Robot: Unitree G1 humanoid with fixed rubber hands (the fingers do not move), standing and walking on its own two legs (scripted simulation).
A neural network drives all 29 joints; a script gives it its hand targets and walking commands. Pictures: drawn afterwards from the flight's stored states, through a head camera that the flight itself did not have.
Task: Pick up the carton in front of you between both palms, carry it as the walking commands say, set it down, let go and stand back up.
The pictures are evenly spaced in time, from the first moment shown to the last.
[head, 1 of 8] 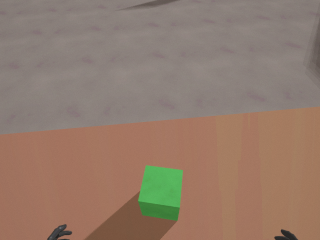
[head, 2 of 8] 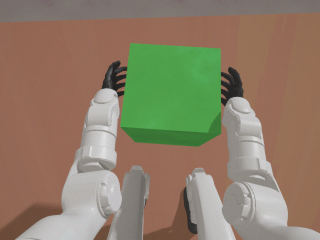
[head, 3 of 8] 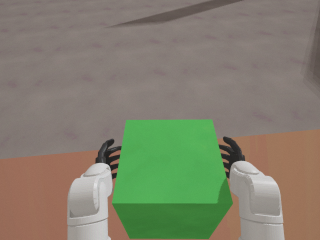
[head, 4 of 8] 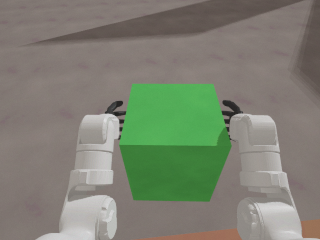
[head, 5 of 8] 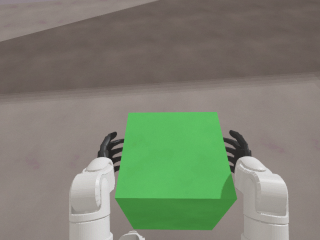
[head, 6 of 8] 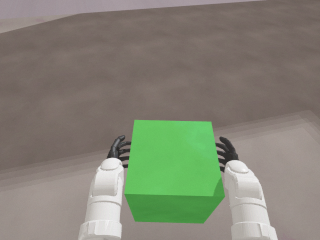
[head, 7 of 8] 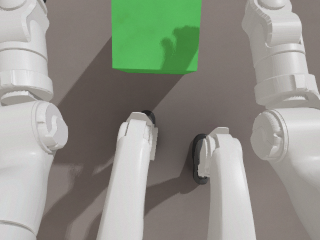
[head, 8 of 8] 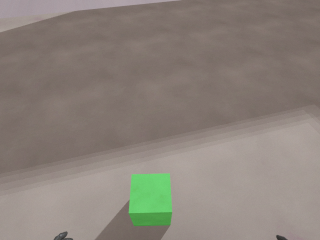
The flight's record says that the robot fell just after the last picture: no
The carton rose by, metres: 0.70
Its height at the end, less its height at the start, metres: -0.10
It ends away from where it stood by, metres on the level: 3.11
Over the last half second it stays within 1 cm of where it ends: yes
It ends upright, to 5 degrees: yes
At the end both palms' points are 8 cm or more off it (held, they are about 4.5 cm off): yes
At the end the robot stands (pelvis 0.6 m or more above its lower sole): yes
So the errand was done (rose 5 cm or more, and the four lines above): yes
